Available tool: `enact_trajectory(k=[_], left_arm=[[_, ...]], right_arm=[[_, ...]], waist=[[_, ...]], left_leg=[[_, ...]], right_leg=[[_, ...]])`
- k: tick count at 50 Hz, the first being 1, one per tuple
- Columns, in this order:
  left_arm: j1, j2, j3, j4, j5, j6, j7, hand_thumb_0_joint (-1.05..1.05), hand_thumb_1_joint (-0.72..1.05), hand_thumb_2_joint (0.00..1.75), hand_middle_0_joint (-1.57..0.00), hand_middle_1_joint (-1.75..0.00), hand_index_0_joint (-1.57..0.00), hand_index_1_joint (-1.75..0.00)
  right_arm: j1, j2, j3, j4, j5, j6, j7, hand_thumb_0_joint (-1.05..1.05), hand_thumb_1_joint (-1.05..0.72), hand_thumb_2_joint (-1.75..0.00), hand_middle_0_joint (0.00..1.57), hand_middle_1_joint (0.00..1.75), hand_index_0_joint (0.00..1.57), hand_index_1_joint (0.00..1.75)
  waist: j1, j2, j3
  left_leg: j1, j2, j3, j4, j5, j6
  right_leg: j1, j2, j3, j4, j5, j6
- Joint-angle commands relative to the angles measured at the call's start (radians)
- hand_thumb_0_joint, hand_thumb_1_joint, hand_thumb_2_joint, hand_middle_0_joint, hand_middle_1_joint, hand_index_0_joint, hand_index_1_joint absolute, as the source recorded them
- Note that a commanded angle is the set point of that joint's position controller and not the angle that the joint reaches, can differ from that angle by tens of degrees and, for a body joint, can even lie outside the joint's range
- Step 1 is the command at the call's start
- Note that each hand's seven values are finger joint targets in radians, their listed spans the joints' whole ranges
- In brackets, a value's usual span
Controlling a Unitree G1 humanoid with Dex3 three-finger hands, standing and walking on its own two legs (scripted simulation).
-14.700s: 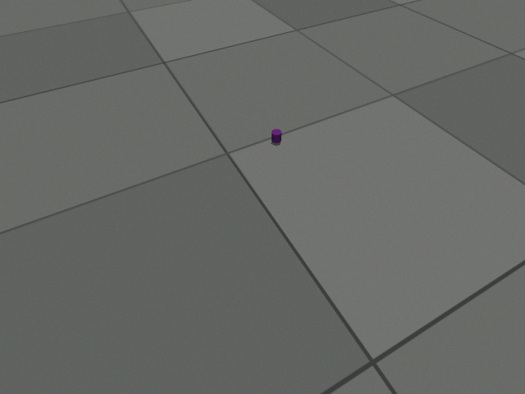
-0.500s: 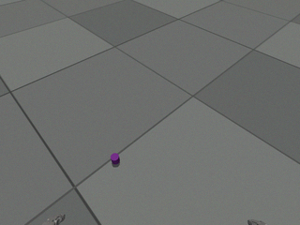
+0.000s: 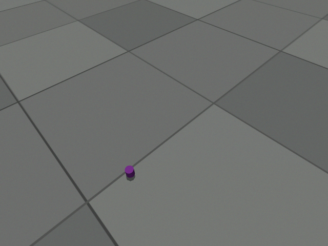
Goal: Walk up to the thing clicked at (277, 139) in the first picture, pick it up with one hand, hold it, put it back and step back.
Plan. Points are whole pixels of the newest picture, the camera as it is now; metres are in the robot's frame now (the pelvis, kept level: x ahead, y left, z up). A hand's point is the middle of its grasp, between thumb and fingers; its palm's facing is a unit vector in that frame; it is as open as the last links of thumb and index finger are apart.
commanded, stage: stand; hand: left
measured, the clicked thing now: (129, 171) +0.70 +0.26 -0.75
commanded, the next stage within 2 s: walk up in 0.62 s
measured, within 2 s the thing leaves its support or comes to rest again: neither
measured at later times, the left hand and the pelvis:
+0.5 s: hand out of the picture +0.08 +0.25 -0.16, palm faces -0.04 -0.94 -0.34, open 7.4 cm; pelvis +0.01 -0.01 +0.00, yaw +0 degrees
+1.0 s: hand out of the picture +0.09 +0.32 -0.18, palm faces +0.03 -0.94 -0.35, open 7.4 cm; pelvis +0.09 +0.04 -0.02, yaw +2 degrees
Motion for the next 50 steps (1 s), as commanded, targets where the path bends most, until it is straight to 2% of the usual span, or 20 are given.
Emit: enact_trajectory(k=[1,7,14,30,31,32,33,34,35,36,37,38,39,42,45,46,47,48,49,50], left_arm=[[-0.048,0.218,0.035,-0.064,0.001,-0.021,0.011,0.0,0.9,0.9,-0.2,-0.3,-0.2,-0.3],[-0.045,0.231,0.037,-0.067,0.003,-0.016,0.01,0.0,0.9,0.9,-0.2,-0.3,-0.2,-0.3],[-0.043,0.227,0.036,-0.072,0.0,-0.02,0.009,0.0,0.9,0.9,-0.2,-0.3,-0.2,-0.3],[-0.048,0.226,0.035,-0.074,-0.002,-0.017,0.01,0.0,0.9,0.9,-0.2,-0.3,-0.2,-0.3],[0.013,0.275,0.094,-0.115,0.013,-0.022,-0.011,0.0,0.9,0.9,-0.2,-0.3,-0.2,-0.3],[0.048,0.279,0.102,-0.103,0.023,-0.02,-0.016,0.0,0.9,0.9,-0.2,-0.3,-0.2,-0.3],[0.063,0.287,0.111,-0.11,0.03,-0.02,-0.02,0.0,0.9,0.9,-0.2,-0.3,-0.2,-0.3],[0.093,0.294,0.121,-0.117,0.031,-0.02,-0.023,0.0,0.9,0.9,-0.2,-0.3,-0.2,-0.3],[0.123,0.32,0.135,-0.121,0.033,-0.022,-0.021,0.0,0.9,0.9,-0.2,-0.3,-0.2,-0.3],[0.131,0.336,0.148,-0.138,0.036,-0.031,-0.019,0.0,0.9,0.9,-0.2,-0.3,-0.2,-0.3],[0.135,0.334,0.15,-0.154,0.036,-0.038,-0.018,0.0,0.9,0.9,-0.2,-0.3,-0.2,-0.3],[0.149,0.316,0.148,-0.161,0.03,-0.04,-0.016,0.0,0.9,0.9,-0.2,-0.3,-0.2,-0.3],[0.149,0.31,0.148,-0.172,0.03,-0.041,-0.017,0.0,0.9,0.9,-0.2,-0.3,-0.2,-0.3],[0.041,0.314,0.145,-0.242,0.029,-0.04,-0.03,0.0,0.9,0.9,-0.2,-0.3,-0.2,-0.3],[-0.012,0.27,0.125,-0.285,0.018,-0.026,-0.038,0.0,0.9,0.9,-0.2,-0.3,-0.2,-0.3],[0.019,0.229,0.114,-0.294,0.019,-0.023,-0.04,0.0,0.9,0.9,-0.2,-0.3,-0.2,-0.3],[0.079,0.162,0.095,-0.305,0.015,-0.022,-0.04,0.0,0.9,0.9,-0.2,-0.3,-0.2,-0.3],[0.13,0.197,0.105,-0.289,0.014,-0.011,-0.033,0.0,0.9,0.9,-0.2,-0.3,-0.2,-0.3],[0.154,0.29,0.126,-0.272,0.015,-0.002,-0.027,0.0,0.9,0.9,-0.2,-0.3,-0.2,-0.3],[0.153,0.305,0.122,-0.268,0.011,-0.005,-0.03,0.0,0.9,0.9,-0.2,-0.3,-0.2,-0.3]], right_arm=[[-0.047,-0.215,-0.037,-0.053,0.004,-0.025,-0.014,0.0,-0.9,-0.9,0.2,0.3,0.2,0.3],[-0.021,-0.212,-0.035,-0.046,0.002,-0.023,-0.013,0.0,-0.9,-0.9,0.2,0.3,0.2,0.3],[-0.014,-0.219,-0.032,-0.051,0.004,-0.029,-0.016,0.0,-0.9,-0.9,0.2,0.3,0.2,0.3],[-0.01,-0.223,-0.024,-0.052,0.007,-0.027,-0.022,0.0,-0.9,-0.9,0.2,0.3,0.2,0.3],[0.058,-0.286,-0.07,-0.097,-0.002,-0.036,-0.005,0.0,-0.9,-0.9,0.2,0.3,0.2,0.3],[0.063,-0.287,-0.078,-0.101,-0.011,-0.035,0.002,0.0,-0.9,-0.9,0.2,0.3,0.2,0.3],[0.045,-0.28,-0.077,-0.115,-0.015,-0.031,0.006,0.0,-0.9,-0.9,0.2,0.3,0.2,0.3],[-0.009,-0.257,-0.073,-0.147,-0.018,-0.028,0.012,0.0,-0.9,-0.9,0.2,0.3,0.2,0.3],[-0.025,-0.228,-0.074,-0.166,-0.021,-0.029,0.015,0.0,-0.9,-0.9,0.2,0.3,0.2,0.3],[-0.033,-0.233,-0.079,-0.181,-0.027,-0.032,0.013,0.0,-0.9,-0.9,0.2,0.3,0.2,0.3],[-0.023,-0.242,-0.085,-0.189,-0.021,-0.04,0.013,0.0,-0.9,-0.9,0.2,0.3,0.2,0.3],[-0.02,-0.242,-0.087,-0.197,-0.022,-0.047,0.013,0.0,-0.9,-0.9,0.2,0.3,0.2,0.3],[-0.014,-0.235,-0.086,-0.207,-0.02,-0.052,0.016,0.0,-0.9,-0.9,0.2,0.3,0.2,0.3],[0.08,-0.235,-0.098,-0.208,-0.013,-0.06,0.03,0.0,-0.9,-0.9,0.2,0.3,0.2,0.3],[0.26,-0.239,-0.128,-0.168,-0.017,-0.068,0.022,0.0,-0.9,-0.9,0.2,0.3,0.2,0.3],[0.363,-0.283,-0.152,-0.144,-0.022,-0.068,0.01,0.0,-0.9,-0.9,0.2,0.3,0.2,0.3],[0.433,-0.364,-0.174,-0.147,-0.036,-0.072,0.0,0.0,-0.9,-0.9,0.2,0.3,0.2,0.3],[0.369,-0.409,-0.172,-0.193,-0.038,-0.079,-0.002,0.0,-0.9,-0.9,0.2,0.3,0.2,0.3],[0.251,-0.427,-0.172,-0.238,-0.011,-0.077,0.001,0.0,-0.9,-0.9,0.2,0.3,0.2,0.3],[0.198,-0.403,-0.164,-0.257,-0.008,-0.074,0.003,0.0,-0.9,-0.9,0.2,0.3,0.2,0.3]], waist=[[-0.007,0.0,-0.057],[-0.008,-0.016,-0.023],[-0.009,0.004,-0.082],[-0.013,-0.004,-0.104],[-0.008,-0.005,-0.185],[0.008,-0.008,-0.107],[0.024,-0.024,-0.028],[0.052,-0.065,0.047],[0.063,-0.164,0.073],[0.082,-0.16,0.116],[0.079,-0.125,0.122],[0.078,-0.095,0.103],[0.07,-0.1,0.07],[0.009,-0.15,0.028],[-0.095,-0.07,-0.033],[-0.138,0.071,-0.092],[-0.152,0.291,-0.103],[-0.11,0.231,-0.095],[-0.068,0.15,-0.021],[-0.045,0.116,0.035]], left_leg=[[-0.02,0.111,-0.096,-0.062,0.011,0.024],[-0.046,0.103,-0.098,-0.064,-0.063,0.027],[-0.016,0.116,-0.097,-0.049,0.038,0.028],[0.019,0.123,-0.083,-0.028,0.139,0.023],[0.014,0.069,-0.078,0.046,-0.284,0.087],[-0.104,0.079,-0.107,0.062,-0.482,0.101],[-0.229,0.061,-0.098,0.092,-0.54,0.092],[-0.367,0.025,-0.053,0.169,-0.5,0.074],[-0.441,-0.01,0.029,0.34,-0.355,0.051],[-0.533,0.036,-0.026,0.461,-0.314,0.038],[-0.565,0.057,-0.069,0.458,-0.295,0.038],[-0.565,0.052,-0.073,0.472,-0.301,0.041],[-0.533,0.062,-0.067,0.46,-0.316,0.041],[-0.303,0.075,-0.036,0.349,-0.244,0.037],[0.068,0.001,0.047,0.142,0.042,0.018],[0.23,0.004,0.012,0.129,0.005,0.03],[0.305,0.199,-0.298,0.008,-0.224,0.106],[0.166,0.355,-0.669,-0.141,-0.57,0.187],[0.027,0.407,-0.686,-0.173,-0.707,0.254],[-0.029,0.386,-0.624,-0.159,-0.645,0.263]], right_leg=[[-0.016,-0.12,0.104,-0.061,-0.005,-0.017],[-0.056,-0.122,0.12,-0.081,-0.117,-0.02],[-0.009,-0.127,0.113,-0.04,0.038,-0.023],[0.018,-0.129,0.106,-0.024,0.163,-0.024],[0.058,-0.061,0.071,0.042,-0.284,-0.059],[0.027,-0.078,0.116,0.041,-0.487,-0.08],[0.023,-0.098,0.17,0.007,-0.58,-0.096],[0.045,-0.145,0.246,-0.059,-0.638,-0.122],[0.082,-0.258,0.363,-0.17,-0.67,-0.179],[0.114,-0.342,0.438,-0.2,-0.553,-0.235],[0.168,-0.346,0.427,-0.168,-0.351,-0.258],[0.197,-0.329,0.391,-0.145,-0.198,-0.253],[0.202,-0.317,0.347,-0.136,-0.129,-0.251],[0.038,-0.262,0.201,-0.102,-0.142,-0.215],[-0.198,-0.138,0.016,0.169,-0.074,-0.129],[-0.296,-0.074,-0.033,0.385,-0.1,-0.099],[-0.486,0.045,-0.054,0.637,-0.389,-0.066],[-0.514,0.067,0.092,0.77,-0.445,-0.057],[-0.466,-0.015,0.147,0.791,-0.429,-0.066],[-0.468,-0.041,0.138,0.807,-0.378,-0.064]])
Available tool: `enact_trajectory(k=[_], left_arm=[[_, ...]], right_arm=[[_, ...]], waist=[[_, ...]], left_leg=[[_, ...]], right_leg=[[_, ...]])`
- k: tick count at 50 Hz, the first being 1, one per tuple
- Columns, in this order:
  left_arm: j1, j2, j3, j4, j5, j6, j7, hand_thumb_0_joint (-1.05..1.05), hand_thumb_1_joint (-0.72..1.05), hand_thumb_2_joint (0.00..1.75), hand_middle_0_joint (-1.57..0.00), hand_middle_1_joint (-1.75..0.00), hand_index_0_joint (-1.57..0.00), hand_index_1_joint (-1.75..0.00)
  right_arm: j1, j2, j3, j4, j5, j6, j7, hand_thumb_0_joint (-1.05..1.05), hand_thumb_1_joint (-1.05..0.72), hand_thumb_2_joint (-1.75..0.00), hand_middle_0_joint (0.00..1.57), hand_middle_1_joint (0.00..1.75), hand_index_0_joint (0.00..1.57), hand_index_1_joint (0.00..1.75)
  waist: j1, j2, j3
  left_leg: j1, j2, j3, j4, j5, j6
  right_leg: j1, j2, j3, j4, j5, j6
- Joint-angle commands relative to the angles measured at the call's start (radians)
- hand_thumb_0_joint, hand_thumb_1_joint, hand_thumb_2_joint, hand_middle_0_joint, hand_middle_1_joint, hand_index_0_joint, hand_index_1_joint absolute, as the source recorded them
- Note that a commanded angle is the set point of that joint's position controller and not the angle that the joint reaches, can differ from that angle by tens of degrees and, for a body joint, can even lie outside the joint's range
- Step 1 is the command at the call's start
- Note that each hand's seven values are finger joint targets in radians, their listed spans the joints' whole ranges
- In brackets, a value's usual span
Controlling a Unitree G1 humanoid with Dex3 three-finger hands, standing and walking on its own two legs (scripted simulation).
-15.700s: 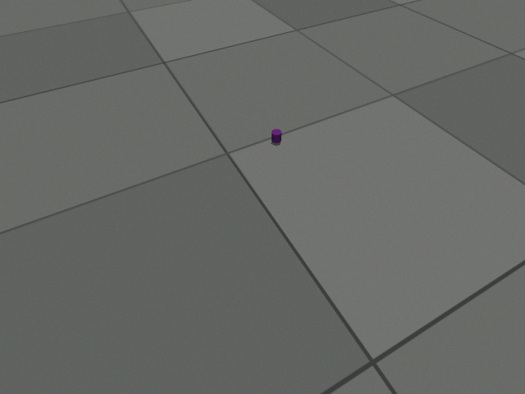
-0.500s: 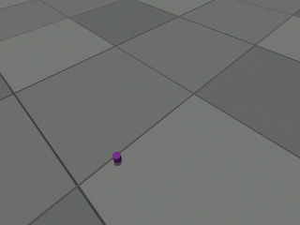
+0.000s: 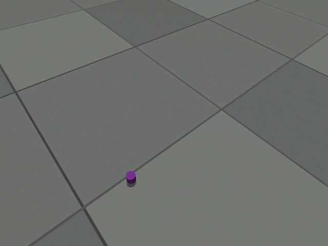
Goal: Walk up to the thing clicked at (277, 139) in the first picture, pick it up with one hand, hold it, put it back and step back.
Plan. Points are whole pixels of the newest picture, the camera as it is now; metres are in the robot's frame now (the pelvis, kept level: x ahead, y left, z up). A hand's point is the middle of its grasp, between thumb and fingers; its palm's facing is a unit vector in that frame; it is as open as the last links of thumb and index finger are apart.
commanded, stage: walk up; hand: left
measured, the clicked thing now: (131, 177) +0.61 +0.20 -0.73
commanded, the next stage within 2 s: none
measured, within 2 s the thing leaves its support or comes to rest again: neither
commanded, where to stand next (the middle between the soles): +0.24 -0.05 m, yaw +2 degrees
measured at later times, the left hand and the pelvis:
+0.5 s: hand (100, 198) +0.27 +0.20 -0.12, palm faces -0.02 -0.93 -0.37, open 7.4 cm; pelvis +0.16 -0.06 +0.00, yaw -1 degrees
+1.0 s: hand (105, 195) +0.29 +0.20 -0.16, palm faces +0.03 -0.94 -0.34, open 7.4 cm; pelvis +0.21 -0.06 -0.01, yaw +1 degrees
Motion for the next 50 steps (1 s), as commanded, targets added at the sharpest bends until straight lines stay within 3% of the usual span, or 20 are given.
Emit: enact_trajectory(k=[1,3,7,13,18,19,20,21,22,25,27,31,36,39,40,41,42,43,46,50], left_arm=[[-0.004,0.22,0.035,-0.115,-0.011,-0.034,0.004,0.0,0.9,0.9,-0.2,-0.3,-0.2,-0.3],[0.043,0.207,0.037,-0.09,-0.01,-0.033,-0.001,0.0,0.9,0.9,-0.2,-0.3,-0.2,-0.3],[0.006,0.174,0.031,-0.129,-0.006,-0.025,-0.018,0.0,0.9,0.9,-0.2,-0.3,-0.2,-0.3],[-0.119,0.146,0.036,-0.195,0.002,-0.032,-0.043,0.0,0.9,0.9,-0.2,-0.3,-0.2,-0.3],[-0.005,0.145,0.044,-0.156,0.001,-0.055,-0.009,0.0,0.9,0.9,-0.2,-0.3,-0.2,-0.3],[0.048,0.184,0.058,-0.151,0.003,-0.065,0.001,0.0,0.9,0.9,-0.2,-0.3,-0.2,-0.3],[0.14,0.277,0.095,-0.165,0.004,-0.074,0.001,0.0,0.9,0.9,-0.2,-0.3,-0.2,-0.3],[0.117,0.294,0.09,-0.179,-0.01,-0.072,0.003,0.0,0.9,0.9,-0.2,-0.3,-0.2,-0.3],[0.075,0.304,0.093,-0.189,-0.019,-0.066,0.004,0.0,0.9,0.9,-0.2,-0.3,-0.2,-0.3],[-0.024,0.215,0.061,-0.224,-0.029,-0.063,0.014,0.0,0.9,0.9,-0.2,-0.3,-0.2,-0.3],[-0.033,0.195,0.053,-0.231,-0.022,-0.069,0.017,0.0,0.9,0.9,-0.2,-0.3,-0.2,-0.3],[-0.054,0.165,0.032,-0.249,-0.013,-0.073,0.032,0.0,0.9,0.9,-0.2,-0.3,-0.2,-0.3],[-0.073,0.188,0.021,-0.237,-0.026,-0.056,0.043,0.0,0.9,0.9,-0.2,-0.3,-0.2,-0.3],[-0.115,0.176,0.006,-0.235,-0.04,-0.037,0.05,0.0,0.9,0.9,-0.2,-0.3,-0.2,-0.3],[-0.091,0.151,-0.002,-0.236,-0.045,-0.031,0.051,0.0,0.9,0.9,-0.2,-0.3,-0.2,-0.3],[-0.063,0.133,-0.007,-0.222,-0.057,-0.023,0.052,0.0,0.9,0.9,-0.2,-0.3,-0.2,-0.3],[-0.039,0.144,-0.002,-0.188,-0.058,-0.01,0.057,0.0,0.9,0.9,-0.2,-0.3,-0.2,-0.3],[-0.037,0.152,-0.003,-0.165,-0.049,-0.007,0.061,0.0,0.9,0.9,-0.2,-0.3,-0.2,-0.3],[-0.052,0.151,0.001,-0.132,-0.043,-0.009,0.05,0.0,0.9,0.9,-0.2,-0.3,-0.2,-0.3],[-0.04,0.183,0.0,-0.082,-0.023,-0.043,0.064,0.0,0.9,0.9,-0.2,-0.3,-0.2,-0.3]], right_arm=[[0.02,-0.308,-0.063,-0.097,0.024,-0.015,-0.025,0.0,-0.9,-0.9,0.2,0.3,0.2,0.3],[0.046,-0.256,-0.043,-0.11,0.031,-0.03,-0.031,0.0,-0.9,-0.9,0.2,0.3,0.2,0.3],[0.09,-0.262,-0.045,-0.12,0.037,-0.04,-0.033,0.0,-0.9,-0.9,0.2,0.3,0.2,0.3],[0.111,-0.278,-0.046,-0.157,0.034,-0.037,-0.028,0.0,-0.9,-0.9,0.2,0.3,0.2,0.3],[0.098,-0.221,-0.014,-0.186,0.049,-0.01,-0.044,0.0,-0.9,-0.9,0.2,0.3,0.2,0.3],[0.136,-0.174,0.005,-0.188,0.056,-0.011,-0.046,0.0,-0.9,-0.9,0.2,0.3,0.2,0.3],[0.2,-0.141,0.016,-0.219,0.056,-0.015,-0.041,0.0,-0.9,-0.9,0.2,0.3,0.2,0.3],[0.206,-0.182,0.009,-0.199,0.055,-0.004,-0.047,0.0,-0.9,-0.9,0.2,0.3,0.2,0.3],[0.187,-0.244,-0.008,-0.181,0.044,0.002,-0.057,0.0,-0.9,-0.9,0.2,0.3,0.2,0.3],[0.192,-0.229,-0.011,-0.141,0.054,0.007,-0.045,0.0,-0.9,-0.9,0.2,0.3,0.2,0.3],[0.2,-0.194,-0.001,-0.136,0.046,0.015,-0.037,0.0,-0.9,-0.9,0.2,0.3,0.2,0.3],[0.15,-0.154,0.012,-0.136,0.041,0.026,-0.041,0.0,-0.9,-0.9,0.2,0.3,0.2,0.3],[0.098,-0.144,0.013,-0.127,0.035,0.027,-0.052,0.0,-0.9,-0.9,0.2,0.3,0.2,0.3],[0.099,-0.186,-0.002,-0.111,0.028,0.026,-0.056,0.0,-0.9,-0.9,0.2,0.3,0.2,0.3],[0.07,-0.241,-0.013,-0.124,0.021,0.024,-0.059,0.0,-0.9,-0.9,0.2,0.3,0.2,0.3],[0.01,-0.286,-0.017,-0.154,0.023,0.024,-0.058,0.0,-0.9,-0.9,0.2,0.3,0.2,0.3],[-0.038,-0.289,-0.01,-0.157,0.038,0.024,-0.056,0.0,-0.9,-0.9,0.2,0.3,0.2,0.3],[-0.076,-0.274,-0.008,-0.153,0.034,0.029,-0.056,0.0,-0.9,-0.9,0.2,0.3,0.2,0.3],[-0.095,-0.236,0.014,-0.149,0.034,0.034,-0.06,0.0,-0.9,-0.9,0.2,0.3,0.2,0.3],[-0.141,-0.181,0.031,-0.132,0.054,0.055,-0.05,0.0,-0.9,-0.9,0.2,0.3,0.2,0.3]], waist=[[-0.033,0.154,0.008],[-0.019,0.157,0.009],[-0.032,0.185,0.035],[-0.056,0.182,0.054],[0.015,0.08,-0.069],[0.044,-0.025,-0.137],[0.065,-0.25,-0.235],[0.064,-0.215,-0.184],[0.059,-0.173,-0.139],[-0.002,-0.081,-0.048],[-0.007,-0.099,-0.04],[-0.012,-0.081,-0.022],[-0.008,-0.081,-0.099],[-0.042,0.016,-0.121],[-0.022,0.14,-0.131],[0.006,0.225,-0.148],[0.017,0.25,-0.151],[0.016,0.262,-0.154],[0.013,0.261,-0.162],[0.026,0.122,-0.21]], left_leg=[[0.199,0.346,-0.537,-0.408,-0.425,0.21],[0.188,0.271,-0.347,-0.372,-0.171,0.152],[0.166,0.242,-0.217,-0.38,0.046,0.163],[0.097,0.209,-0.124,-0.333,0.07,0.163],[0.043,0.155,-0.054,0.022,0.446,0.098],[0.004,0.107,-0.025,0.196,0.358,0.064],[-0.143,0.005,0.01,0.473,-0.017,0.035],[-0.262,-0.064,-0.029,0.571,-0.307,0.027],[-0.269,-0.012,-0.077,0.62,-0.343,0.026],[-0.216,0.037,-0.132,0.562,-0.204,0.02],[-0.182,0.023,-0.098,0.505,-0.13,0.004],[-0.123,0.026,-0.082,0.299,-0.112,-0.035],[-0.004,0.023,-0.033,0.11,0.01,-0.014],[0.121,0.035,-0.077,-0.051,0.207,0.03],[0.132,0.153,-0.228,-0.114,0.352,0.063],[0.106,0.27,-0.401,-0.178,0.368,0.146],[0.041,0.327,-0.445,-0.173,0.353,0.238],[0.013,0.332,-0.462,-0.175,0.304,0.257],[0.008,0.24,-0.306,-0.139,0.302,0.184],[0.021,0.125,-0.182,0.043,0.346,0.06]], right_leg=[[-0.405,-0.041,0.106,0.266,0.037,-0.016],[-0.364,-0.055,0.091,0.194,0.123,-0.001],[-0.339,-0.062,0.039,0.076,0.218,0.041],[-0.231,-0.074,-0.053,-0.159,0.305,0.028],[0.091,-0.001,-0.107,-0.328,0.389,-0.011],[0.2,-0.05,-0.05,-0.367,0.481,-0.04],[0.338,-0.257,0.267,-0.419,0.341,-0.121],[0.311,-0.379,0.495,-0.531,0.231,-0.208],[0.233,-0.408,0.545,-0.534,0.156,-0.257],[0.038,-0.256,0.234,-0.55,0.206,-0.169],[-0.01,-0.205,0.128,-0.539,0.378,-0.16],[-0.06,-0.207,0.019,-0.491,0.684,-0.183],[-0.026,-0.243,0.026,-0.336,0.872,-0.155],[-0.114,-0.211,0.027,-0.23,0.638,-0.089],[-0.154,-0.139,-0.009,-0.163,0.478,-0.044],[-0.147,-0.017,-0.067,-0.071,0.238,0.003],[-0.082,0.013,-0.054,-0.021,-0.001,0.005],[-0.06,-0.002,-0.03,-0.002,-0.08,0.004],[-0.052,-0.003,-0.033,-0.065,-0.034,0.001],[0.072,-0.099,0.078,-0.364,0.407,-0.016]])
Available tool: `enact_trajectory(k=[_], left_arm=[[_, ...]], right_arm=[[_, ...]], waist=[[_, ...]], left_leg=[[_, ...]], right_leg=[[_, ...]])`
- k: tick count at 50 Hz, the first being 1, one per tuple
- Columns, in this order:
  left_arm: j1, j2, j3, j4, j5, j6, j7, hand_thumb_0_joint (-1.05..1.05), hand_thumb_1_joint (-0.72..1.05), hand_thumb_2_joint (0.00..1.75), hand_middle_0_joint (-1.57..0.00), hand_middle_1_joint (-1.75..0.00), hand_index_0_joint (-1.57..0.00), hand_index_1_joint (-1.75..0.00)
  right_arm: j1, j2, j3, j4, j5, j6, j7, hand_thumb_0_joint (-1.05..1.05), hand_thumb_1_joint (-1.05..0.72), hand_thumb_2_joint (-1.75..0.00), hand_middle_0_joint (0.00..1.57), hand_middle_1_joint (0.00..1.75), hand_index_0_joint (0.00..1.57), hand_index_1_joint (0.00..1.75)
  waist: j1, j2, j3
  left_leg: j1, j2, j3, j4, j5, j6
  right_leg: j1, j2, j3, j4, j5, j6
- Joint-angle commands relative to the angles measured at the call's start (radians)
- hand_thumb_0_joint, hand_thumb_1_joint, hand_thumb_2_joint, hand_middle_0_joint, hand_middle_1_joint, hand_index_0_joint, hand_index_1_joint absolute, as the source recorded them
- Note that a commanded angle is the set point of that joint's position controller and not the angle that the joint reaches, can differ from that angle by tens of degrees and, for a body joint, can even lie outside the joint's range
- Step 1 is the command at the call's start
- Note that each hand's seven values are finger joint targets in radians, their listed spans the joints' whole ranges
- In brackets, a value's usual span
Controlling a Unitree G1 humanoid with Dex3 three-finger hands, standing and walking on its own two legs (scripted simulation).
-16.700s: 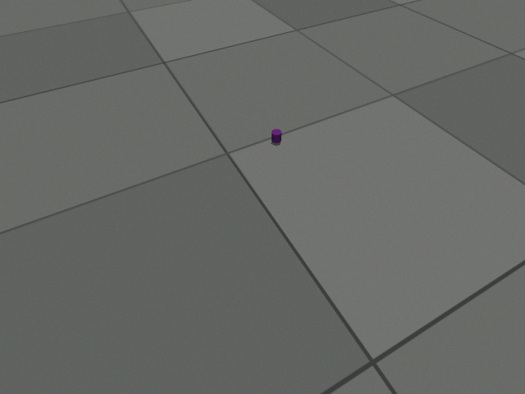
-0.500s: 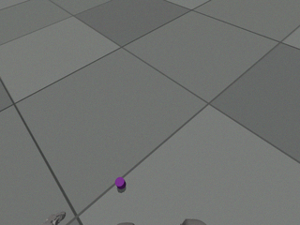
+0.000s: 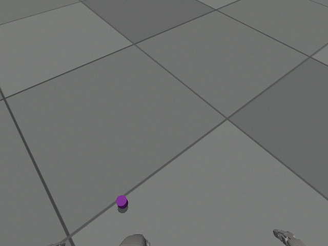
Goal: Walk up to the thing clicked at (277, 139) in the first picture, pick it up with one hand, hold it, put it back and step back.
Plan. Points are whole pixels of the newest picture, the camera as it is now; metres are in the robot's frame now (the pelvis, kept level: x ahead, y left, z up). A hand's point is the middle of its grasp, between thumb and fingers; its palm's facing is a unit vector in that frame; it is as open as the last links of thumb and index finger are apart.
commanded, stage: walk up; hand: left
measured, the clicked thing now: (122, 202) +0.41 +0.26 -0.72
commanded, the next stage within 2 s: none
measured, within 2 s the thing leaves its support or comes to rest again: neither
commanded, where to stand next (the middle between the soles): +0.03 +0.01 m, yaw +0 degrees
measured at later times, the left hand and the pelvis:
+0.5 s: hand out of the picture +0.08 +0.27 -0.13, palm faces -0.01 -0.93 -0.36, open 7.4 cm; pelvis +0.00 +0.01 +0.02, yaw +0 degrees
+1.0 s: hand out of the picture +0.06 +0.27 -0.13, palm faces -0.01 -0.93 -0.37, open 7.4 cm; pelvis +0.01 +0.01 +0.02, yaw +1 degrees
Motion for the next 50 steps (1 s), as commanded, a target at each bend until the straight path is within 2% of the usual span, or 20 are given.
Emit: enact_trajectory(k=[1,2,3,5,7,10,13,16,19,22,26,28,32,33,43,50], left_arm=[[0.052,0.254,0.06,-0.013,0.029,-0.046,0.027,0.0,0.9,0.9,-0.2,-0.3,-0.2,-0.3],[-0.01,0.295,0.063,-0.019,0.029,-0.044,0.023,0.0,0.9,0.9,-0.2,-0.3,-0.2,-0.3],[-0.049,0.288,0.057,-0.024,0.029,-0.043,0.019,0.0,0.9,0.9,-0.2,-0.3,-0.2,-0.3],[-0.05,0.241,0.041,-0.015,0.027,-0.042,0.014,0.0,0.9,0.9,-0.2,-0.3,-0.2,-0.3],[-0.04,0.227,0.034,0.015,0.031,-0.05,0.012,0.0,0.9,0.9,-0.2,-0.3,-0.2,-0.3],[-0.078,0.236,0.036,0.023,0.034,-0.057,0.01,0.0,0.9,0.9,-0.2,-0.3,-0.2,-0.3],[-0.071,0.224,0.033,0.038,0.029,-0.059,0.008,0.0,0.9,0.9,-0.2,-0.3,-0.2,-0.3],[-0.067,0.223,0.033,0.055,0.025,-0.056,0.009,0.0,0.9,0.9,-0.2,-0.3,-0.2,-0.3],[-0.077,0.225,0.033,0.066,0.025,-0.05,0.01,0.0,0.9,0.9,-0.2,-0.3,-0.2,-0.3],[-0.076,0.222,0.032,0.077,0.023,-0.043,0.008,0.0,0.9,0.9,-0.2,-0.3,-0.2,-0.3],[-0.062,0.209,0.03,0.099,0.021,-0.038,0.006,0.0,0.9,0.9,-0.2,-0.3,-0.2,-0.3],[-0.045,0.2,0.026,0.111,0.022,-0.039,0.006,0.0,0.9,0.9,-0.2,-0.3,-0.2,-0.3],[-0.055,0.205,0.028,0.117,0.022,-0.04,0.006,0.0,0.9,0.9,-0.2,-0.3,-0.2,-0.3],[-0.053,0.202,0.026,0.121,0.024,-0.04,0.007,0.0,0.9,0.9,-0.2,-0.3,-0.2,-0.3],[-0.07,0.198,0.023,0.138,0.028,-0.044,0.011,0.0,0.9,0.9,-0.2,-0.3,-0.2,-0.3],[-0.087,0.205,0.027,0.131,0.03,-0.047,0.013,0.0,0.9,0.9,-0.2,-0.3,-0.2,-0.3]], right_arm=[[-0.028,-0.191,-0.049,-0.05,0.022,-0.006,-0.01,0.0,-0.9,-0.9,0.2,0.3,0.2,0.3],[-0.005,-0.206,-0.057,-0.033,0.019,0.001,-0.01,0.0,-0.9,-0.9,0.2,0.3,0.2,0.3],[0.0,-0.208,-0.063,-0.009,0.012,0.006,-0.008,0.0,-0.9,-0.9,0.2,0.3,0.2,0.3],[-0.06,-0.234,-0.07,-0.002,0.008,0.002,0.002,0.0,-0.9,-0.9,0.2,0.3,0.2,0.3],[-0.09,-0.211,-0.059,0.007,0.011,0.002,0.012,0.0,-0.9,-0.9,0.2,0.3,0.2,0.3],[-0.083,-0.194,-0.049,0.037,0.009,0.001,0.017,0.0,-0.9,-0.9,0.2,0.3,0.2,0.3],[-0.093,-0.196,-0.045,0.065,0.009,-0.007,0.019,0.0,-0.9,-0.9,0.2,0.3,0.2,0.3],[-0.099,-0.197,-0.041,0.089,0.01,-0.01,0.017,0.0,-0.9,-0.9,0.2,0.3,0.2,0.3],[-0.098,-0.198,-0.041,0.109,0.009,-0.008,0.015,0.0,-0.9,-0.9,0.2,0.3,0.2,0.3],[-0.1,-0.206,-0.043,0.123,0.006,-0.007,0.014,0.0,-0.9,-0.9,0.2,0.3,0.2,0.3],[-0.101,-0.206,-0.042,0.137,0.001,-0.011,0.012,0.0,-0.9,-0.9,0.2,0.3,0.2,0.3],[-0.111,-0.203,-0.043,0.142,0.002,-0.01,0.013,0.0,-0.9,-0.9,0.2,0.3,0.2,0.3],[-0.097,-0.202,-0.044,0.151,0.002,-0.011,0.012,0.0,-0.9,-0.9,0.2,0.3,0.2,0.3],[-0.099,-0.2,-0.045,0.153,0.004,-0.011,0.011,0.0,-0.9,-0.9,0.2,0.3,0.2,0.3],[-0.109,-0.195,-0.049,0.163,0.006,-0.004,0.009,0.0,-0.9,-0.9,0.2,0.3,0.2,0.3],[-0.094,-0.193,-0.051,0.169,0.008,-0.001,0.009,0.0,-0.9,-0.9,0.2,0.3,0.2,0.3]], waist=[[-0.008,0.043,-0.203],[-0.044,0.006,-0.173],[-0.059,-0.012,-0.139],[-0.046,0.012,-0.115],[-0.034,-0.03,-0.095],[-0.047,-0.072,-0.078],[-0.034,-0.052,-0.121],[-0.025,-0.033,-0.139],[-0.025,-0.026,-0.135],[-0.02,0.005,-0.099],[-0.014,0.061,-0.114],[-0.009,0.075,-0.122],[-0.017,0.091,-0.156],[-0.016,0.087,-0.169],[-0.032,0.047,-0.133],[-0.041,0.001,-0.16]], left_leg=[[0.106,0.073,-0.105,-0.035,0.305,0.045],[0.139,0.039,-0.08,-0.071,0.12,0.034],[0.213,0.041,-0.075,-0.086,0.027,0.035],[0.236,0.082,-0.137,-0.153,0.023,0.058],[0.198,0.091,-0.145,-0.185,-0.008,0.065],[0.212,0.064,-0.116,-0.213,-0.005,0.041],[0.259,0.071,-0.11,-0.232,0.118,0.037],[0.268,0.079,-0.108,-0.254,0.163,0.032],[0.253,0.083,-0.112,-0.281,0.144,0.029],[0.205,0.09,-0.14,-0.341,0.012,0.028],[0.163,0.117,-0.18,-0.405,-0.057,0.032],[0.161,0.126,-0.186,-0.411,-0.044,0.034],[0.192,0.117,-0.174,-0.405,-0.003,0.026],[0.206,0.123,-0.174,-0.399,0.039,0.028],[0.23,0.106,-0.153,-0.375,0.054,0.024],[0.271,0.091,-0.126,-0.343,0.137,0.022]], right_leg=[[0.093,-0.167,0.212,-0.196,0.352,-0.056],[-0.003,-0.209,0.232,-0.189,0.285,-0.092],[-0.11,-0.216,0.23,-0.199,0.189,-0.093],[-0.146,-0.143,0.151,-0.231,0.058,-0.035],[-0.11,-0.134,0.149,-0.281,0.0,-0.024],[-0.1,-0.156,0.173,-0.329,0.009,-0.024],[-0.041,-0.149,0.149,-0.328,0.111,-0.011],[0.014,-0.142,0.129,-0.342,0.157,-0.004],[0.038,-0.139,0.118,-0.351,0.151,-0.004],[0.039,-0.124,0.107,-0.351,0.092,-0.006],[0.099,-0.099,0.076,-0.33,0.102,-0.009],[0.114,-0.099,0.077,-0.342,0.106,-0.007],[0.128,-0.103,0.076,-0.343,0.149,-0.004],[0.138,-0.105,0.074,-0.345,0.161,-0.003],[0.071,-0.119,0.084,-0.382,0.155,0.0],[0.08,-0.134,0.089,-0.387,0.214,0.002]])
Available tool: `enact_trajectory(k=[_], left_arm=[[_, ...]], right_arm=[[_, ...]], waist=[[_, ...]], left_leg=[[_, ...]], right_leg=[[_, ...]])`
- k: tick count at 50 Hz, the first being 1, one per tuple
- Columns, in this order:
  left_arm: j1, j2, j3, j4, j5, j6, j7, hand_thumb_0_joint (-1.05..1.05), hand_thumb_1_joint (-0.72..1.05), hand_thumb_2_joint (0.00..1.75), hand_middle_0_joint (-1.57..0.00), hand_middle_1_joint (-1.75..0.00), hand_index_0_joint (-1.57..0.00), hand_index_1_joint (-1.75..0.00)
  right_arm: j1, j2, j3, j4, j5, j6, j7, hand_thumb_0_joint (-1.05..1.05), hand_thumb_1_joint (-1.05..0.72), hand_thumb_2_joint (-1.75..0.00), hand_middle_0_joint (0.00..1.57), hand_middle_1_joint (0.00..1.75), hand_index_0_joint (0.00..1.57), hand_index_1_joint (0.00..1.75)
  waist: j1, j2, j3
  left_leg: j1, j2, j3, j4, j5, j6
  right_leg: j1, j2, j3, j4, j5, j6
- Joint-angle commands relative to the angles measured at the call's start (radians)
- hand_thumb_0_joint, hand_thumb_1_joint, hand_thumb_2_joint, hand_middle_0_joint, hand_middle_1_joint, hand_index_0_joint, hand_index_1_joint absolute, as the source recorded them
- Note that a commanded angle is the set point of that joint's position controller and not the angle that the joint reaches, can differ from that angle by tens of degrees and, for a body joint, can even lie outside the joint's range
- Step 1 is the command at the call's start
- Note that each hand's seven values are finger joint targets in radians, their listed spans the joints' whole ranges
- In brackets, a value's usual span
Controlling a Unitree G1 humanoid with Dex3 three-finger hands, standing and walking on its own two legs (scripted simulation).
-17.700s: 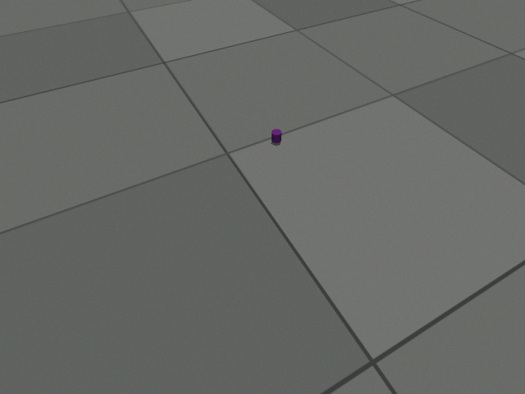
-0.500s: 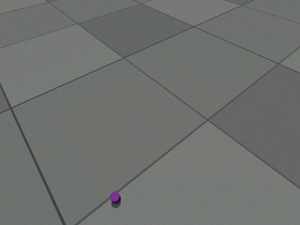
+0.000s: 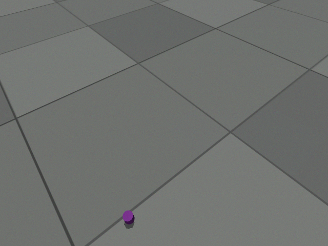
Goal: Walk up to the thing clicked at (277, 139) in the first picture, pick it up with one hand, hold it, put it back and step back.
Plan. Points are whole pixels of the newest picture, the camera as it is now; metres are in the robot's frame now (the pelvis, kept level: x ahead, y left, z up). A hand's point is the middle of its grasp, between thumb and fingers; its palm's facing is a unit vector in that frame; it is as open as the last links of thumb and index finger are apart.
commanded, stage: walk up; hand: left
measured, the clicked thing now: (128, 217) +0.40 +0.24 -0.75
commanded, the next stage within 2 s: none
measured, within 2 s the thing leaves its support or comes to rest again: neither
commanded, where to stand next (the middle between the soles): +0.02 +0.01 m, yaw +0 degrees
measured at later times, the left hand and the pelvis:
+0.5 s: hand out of the picture +0.05 +0.33 -0.18, palm faces -0.04 -0.90 -0.43, open 7.4 cm; pelvis -0.05 +0.05 -0.04, yaw +2 degrees
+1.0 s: hand out of the picture +0.09 +0.26 -0.17, palm faces -0.08 -0.93 -0.35, open 7.4 cm; pelvis -0.03 +0.00 -0.03, yaw -1 degrees
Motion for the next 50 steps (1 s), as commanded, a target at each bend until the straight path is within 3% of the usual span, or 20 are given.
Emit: enact_trajectory(k=[1,2,4,7,12,14,16,19,21,23,24,25,27,30,31,43,46,47,48,50], left_arm=[[-0.053,0.223,0.044,-0.066,0.001,-0.02,0.013,0.0,0.9,0.9,-0.2,-0.3,-0.2,-0.3],[-0.043,0.223,0.043,-0.063,0.001,-0.019,0.014,0.0,0.9,0.9,-0.2,-0.3,-0.2,-0.3],[-0.018,0.279,0.072,-0.093,-0.021,-0.003,0.035,0.0,0.9,0.9,-0.2,-0.3,-0.2,-0.3],[-0.001,0.269,0.079,-0.121,-0.024,0.007,0.043,0.0,0.9,0.9,-0.2,-0.3,-0.2,-0.3],[0.015,0.291,0.091,-0.179,-0.012,0.033,0.046,0.0,0.9,0.9,-0.2,-0.3,-0.2,-0.3],[-0.027,0.345,0.11,-0.218,0.008,0.032,0.05,0.0,0.9,0.9,-0.2,-0.3,-0.2,-0.3],[-0.05,0.391,0.127,-0.26,0.032,0.022,0.061,0.0,0.9,0.9,-0.2,-0.3,-0.2,-0.3],[-0.114,0.354,0.129,-0.29,0.04,0.015,0.065,0.0,0.9,0.9,-0.2,-0.3,-0.2,-0.3],[-0.091,0.296,0.107,-0.293,0.055,0.008,0.052,0.0,0.9,0.9,-0.2,-0.3,-0.2,-0.3],[-0.079,0.233,0.081,-0.294,0.052,0.025,0.026,0.0,0.9,0.9,-0.2,-0.3,-0.2,-0.3],[-0.044,0.18,0.072,-0.304,0.046,0.039,0.016,0.0,0.9,0.9,-0.2,-0.3,-0.2,-0.3],[0.001,0.144,0.064,-0.32,0.04,0.041,0.013,0.0,0.9,0.9,-0.2,-0.3,-0.2,-0.3],[-0.071,0.282,0.097,-0.311,0.041,0.04,0.021,0.0,0.9,0.9,-0.2,-0.3,-0.2,-0.3],[-0.033,0.296,0.124,-0.285,0.021,0.044,-0.008,0.0,0.9,0.9,-0.2,-0.3,-0.2,-0.3],[-0.032,0.287,0.127,-0.294,0.023,0.053,-0.015,0.0,0.9,0.9,-0.2,-0.3,-0.2,-0.3],[-0.04,0.206,0.109,-0.313,0.003,0.054,-0.035,0.0,0.9,0.9,-0.2,-0.3,-0.2,-0.3],[0.101,0.262,0.132,-0.263,0.012,0.037,-0.024,0.0,0.9,0.9,-0.2,-0.3,-0.2,-0.3],[0.129,0.343,0.158,-0.273,0.024,0.03,-0.02,0.0,0.9,0.9,-0.2,-0.3,-0.2,-0.3],[0.067,0.31,0.137,-0.31,0.014,0.033,-0.018,0.0,0.9,0.9,-0.2,-0.3,-0.2,-0.3],[-0.004,0.288,0.131,-0.326,0.016,0.044,-0.016,0.0,0.9,0.9,-0.2,-0.3,-0.2,-0.3]], right_arm=[[-0.039,-0.215,-0.041,-0.054,0.005,-0.02,-0.015,0.0,-0.9,-0.9,0.2,0.3,0.2,0.3],[-0.047,-0.213,-0.042,-0.056,0.005,-0.019,-0.015,0.0,-0.9,-0.9,0.2,0.3,0.2,0.3],[-0.047,-0.258,-0.07,-0.08,0.006,0.011,-0.015,0.0,-0.9,-0.9,0.2,0.3,0.2,0.3],[-0.033,-0.248,-0.077,-0.116,0.008,0.022,-0.01,0.0,-0.9,-0.9,0.2,0.3,0.2,0.3],[-0.044,-0.262,-0.104,-0.202,-0.003,0.059,0.003,0.0,-0.9,-0.9,0.2,0.3,0.2,0.3],[-0.036,-0.231,-0.101,-0.235,-0.009,0.074,0.014,0.0,-0.9,-0.9,0.2,0.3,0.2,0.3],[-0.017,-0.236,-0.111,-0.276,-0.022,0.092,0.018,0.0,-0.9,-0.9,0.2,0.3,0.2,0.3],[0.086,-0.246,-0.127,-0.258,-0.004,0.075,0.021,0.0,-0.9,-0.9,0.2,0.3,0.2,0.3],[0.097,-0.218,-0.116,-0.243,-0.001,0.038,0.018,0.0,-0.9,-0.9,0.2,0.3,0.2,0.3],[0.222,-0.184,-0.107,-0.181,-0.008,-0.007,-0.001,0.0,-0.9,-0.9,0.2,0.3,0.2,0.3],[0.277,-0.245,-0.121,-0.178,-0.029,-0.032,-0.017,0.0,-0.9,-0.9,0.2,0.3,0.2,0.3],[0.282,-0.361,-0.138,-0.198,-0.049,-0.054,-0.032,0.0,-0.9,-0.9,0.2,0.3,0.2,0.3],[0.177,-0.48,-0.158,-0.229,-0.015,-0.071,-0.041,0.0,-0.9,-0.9,0.2,0.3,0.2,0.3],[0.201,-0.346,-0.128,-0.227,-0.015,-0.103,-0.073,0.0,-0.9,-0.9,0.2,0.3,0.2,0.3],[0.263,-0.35,-0.125,-0.213,-0.008,-0.108,-0.082,0.0,-0.9,-0.9,0.2,0.3,0.2,0.3],[0.212,-0.302,-0.105,-0.282,-0.008,-0.071,-0.08,0.0,-0.9,-0.9,0.2,0.3,0.2,0.3],[0.244,-0.25,-0.076,-0.288,0.016,-0.053,-0.076,0.0,-0.9,-0.9,0.2,0.3,0.2,0.3],[0.291,-0.205,-0.061,-0.303,0.028,-0.052,-0.077,0.0,-0.9,-0.9,0.2,0.3,0.2,0.3],[0.29,-0.22,-0.061,-0.289,0.023,-0.039,-0.092,0.0,-0.9,-0.9,0.2,0.3,0.2,0.3],[0.26,-0.275,-0.078,-0.261,0.019,-0.039,-0.095,0.0,-0.9,-0.9,0.2,0.3,0.2,0.3]], waist=[[-0.017,-0.026,-0.08],[-0.012,-0.028,-0.071],[-0.003,0.003,-0.01],[-0.01,-0.023,-0.106],[-0.004,-0.061,-0.151],[0.012,-0.191,-0.107],[0.013,-0.231,-0.022],[-0.04,-0.181,-0.048],[-0.027,-0.196,-0.118],[-0.084,-0.074,-0.165],[-0.093,0.088,-0.125],[-0.055,0.219,-0.086],[-0.053,0.11,-0.007],[-0.024,0.006,0.025],[-0.036,0.033,0.036],[-0.034,0.191,0.015],[0.043,-0.03,-0.101],[0.044,-0.261,-0.173],[0.03,-0.22,-0.165],[0.009,-0.189,-0.083]], left_leg=[[0.111,0.111,-0.125,-0.051,-0.005,0.02],[0.115,0.11,-0.126,-0.051,-0.003,0.02],[0.08,0.104,-0.099,0.074,0.352,0.024],[0.104,0.109,-0.084,0.109,0.406,0.059],[0.038,0.069,-0.08,0.267,0.118,0.089],[-0.033,-0.029,-0.033,0.495,-0.207,0.031],[-0.116,-0.02,-0.115,0.756,-0.444,-0.003],[-0.132,-0.006,-0.118,0.727,-0.434,0.005],[-0.068,0.012,-0.057,0.402,-0.452,0.006],[0.145,-0.035,0.009,-0.003,-0.293,-0.02],[0.235,0.076,-0.218,-0.072,-0.298,-0.003],[0.294,0.275,-0.577,-0.052,-0.11,0.047],[0.097,0.431,-0.74,-0.108,-0.239,0.249],[0.253,0.254,-0.362,0.036,0.195,0.12],[0.241,0.249,-0.331,0.057,0.299,0.09],[0.014,0.182,-0.078,0.147,0.361,0.142],[-0.059,0.096,-0.035,0.484,0.194,0.08],[-0.203,-0.025,-0.001,0.711,-0.208,0.026],[-0.211,-0.039,-0.042,0.751,-0.522,0.025],[-0.125,-0.012,-0.097,0.755,-0.558,0.019]], right_leg=[[-0.08,-0.113,0.093,-0.077,0.061,-0.043],[-0.094,-0.112,0.094,-0.076,0.057,-0.042],[-0.14,-0.131,0.083,0.062,0.355,-0.052],[-0.104,-0.111,0.063,0.141,0.36,-0.06],[-0.173,-0.173,0.158,0.206,0.145,-0.135],[-0.239,-0.342,0.296,0.079,0.224,-0.238],[-0.364,-0.465,0.405,0.014,0.298,-0.342],[-0.293,-0.349,0.243,0.136,0.29,-0.277],[-0.194,-0.247,0.168,0.197,0.108,-0.186],[-0.213,-0.135,0.068,0.411,-0.148,-0.115],[-0.366,-0.061,0.047,0.63,-0.291,-0.074],[-0.613,0.06,0.115,0.763,-0.427,-0.04],[-0.576,-0.04,0.22,0.717,-0.339,-0.046],[-0.607,-0.026,0.246,0.719,-0.18,-0.043],[-0.591,-0.021,0.23,0.714,-0.159,-0.04],[-0.194,0.013,0.016,0.33,-0.076,-0.044],[0.076,-0.015,0.075,0.097,0.207,-0.091],[0.165,-0.235,0.398,0.069,0.355,-0.187],[0.075,-0.318,0.481,0.042,0.308,-0.29],[-0.147,-0.294,0.422,0.012,0.135,-0.296]])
